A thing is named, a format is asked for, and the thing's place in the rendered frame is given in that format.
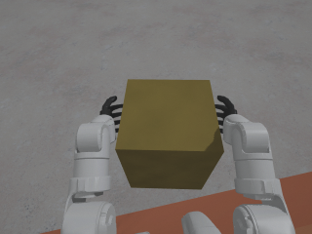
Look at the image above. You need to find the robot left hand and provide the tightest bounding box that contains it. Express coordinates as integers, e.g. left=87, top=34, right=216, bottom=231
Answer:
left=99, top=96, right=123, bottom=133

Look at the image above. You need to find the right robot thigh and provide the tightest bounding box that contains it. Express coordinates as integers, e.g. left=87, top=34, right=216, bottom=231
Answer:
left=181, top=211, right=221, bottom=234

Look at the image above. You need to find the left robot upper arm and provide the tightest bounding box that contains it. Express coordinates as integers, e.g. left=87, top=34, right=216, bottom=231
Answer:
left=61, top=201, right=117, bottom=234

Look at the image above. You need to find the right robot forearm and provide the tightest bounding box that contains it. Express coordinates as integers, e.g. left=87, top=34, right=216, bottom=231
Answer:
left=222, top=114, right=295, bottom=234

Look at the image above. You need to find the left robot forearm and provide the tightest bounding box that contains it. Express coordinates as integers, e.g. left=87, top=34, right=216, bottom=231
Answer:
left=60, top=114, right=116, bottom=234

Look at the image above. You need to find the carton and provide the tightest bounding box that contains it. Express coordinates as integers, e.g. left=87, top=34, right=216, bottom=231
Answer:
left=115, top=79, right=224, bottom=190

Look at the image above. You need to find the right robot upper arm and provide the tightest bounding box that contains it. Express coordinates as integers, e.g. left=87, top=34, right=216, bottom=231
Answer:
left=232, top=204, right=295, bottom=234

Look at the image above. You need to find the robot right hand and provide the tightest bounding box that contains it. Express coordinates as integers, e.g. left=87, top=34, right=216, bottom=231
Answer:
left=214, top=96, right=238, bottom=134

